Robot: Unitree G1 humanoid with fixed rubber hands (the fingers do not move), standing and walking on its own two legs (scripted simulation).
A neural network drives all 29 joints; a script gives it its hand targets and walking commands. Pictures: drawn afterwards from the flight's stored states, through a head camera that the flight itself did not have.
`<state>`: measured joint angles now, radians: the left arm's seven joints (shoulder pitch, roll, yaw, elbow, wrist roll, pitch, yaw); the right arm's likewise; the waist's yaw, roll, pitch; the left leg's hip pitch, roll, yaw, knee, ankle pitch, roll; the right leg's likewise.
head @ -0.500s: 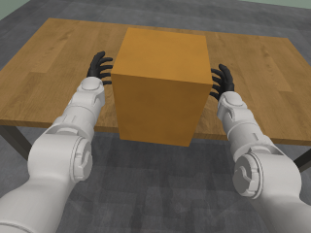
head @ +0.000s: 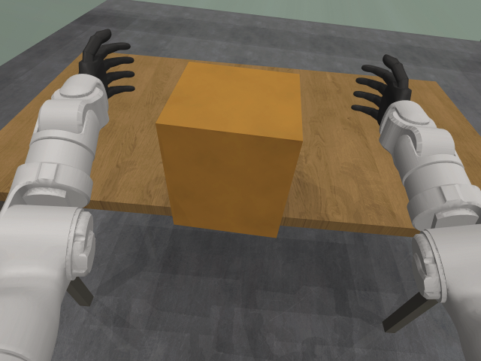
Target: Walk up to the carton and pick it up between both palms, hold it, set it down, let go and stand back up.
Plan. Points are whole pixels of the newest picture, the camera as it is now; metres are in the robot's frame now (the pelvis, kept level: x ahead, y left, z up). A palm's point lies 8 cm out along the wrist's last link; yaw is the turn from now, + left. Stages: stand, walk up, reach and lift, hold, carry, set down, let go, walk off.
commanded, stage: set down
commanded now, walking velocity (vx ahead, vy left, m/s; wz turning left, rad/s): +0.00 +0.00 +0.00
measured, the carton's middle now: (234, 152) +0.48 +0.04 +0.10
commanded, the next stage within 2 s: none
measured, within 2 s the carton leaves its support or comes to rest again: neither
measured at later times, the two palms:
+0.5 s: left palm (100, 112) +0.41 +0.24 +0.22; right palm (386, 141) +0.40 -0.19 +0.21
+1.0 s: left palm (81, 171) +0.35 +0.26 +0.16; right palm (380, 202) +0.34 -0.19 +0.14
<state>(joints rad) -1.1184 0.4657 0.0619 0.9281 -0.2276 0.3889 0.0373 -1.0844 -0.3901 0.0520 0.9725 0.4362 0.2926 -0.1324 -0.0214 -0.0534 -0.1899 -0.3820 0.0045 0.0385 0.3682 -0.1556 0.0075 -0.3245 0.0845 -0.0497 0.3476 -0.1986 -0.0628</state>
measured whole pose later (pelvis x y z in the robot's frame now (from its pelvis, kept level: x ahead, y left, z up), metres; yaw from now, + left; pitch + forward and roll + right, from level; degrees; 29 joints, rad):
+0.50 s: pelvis -0.03 +0.00 +0.00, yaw +0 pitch +7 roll +0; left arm -1.13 0.46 0.01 1.05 -0.28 0.38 0.03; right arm -1.02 -0.34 0.09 0.92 0.45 0.39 -0.17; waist -0.04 -0.05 -0.14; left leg -0.38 0.01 0.02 0.38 -0.11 0.01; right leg -0.31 0.09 -0.07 0.33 -0.15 -0.09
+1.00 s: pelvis +0.00 +0.04 +0.01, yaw +0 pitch -2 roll -1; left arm -0.47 0.29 0.19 0.18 -0.10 0.63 -0.01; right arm -0.47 -0.36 0.02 0.44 0.42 0.36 -0.09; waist -0.04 -0.03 -0.03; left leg -0.12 -0.03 0.05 0.32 -0.16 0.05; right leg -0.05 0.05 -0.03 0.26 -0.17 -0.04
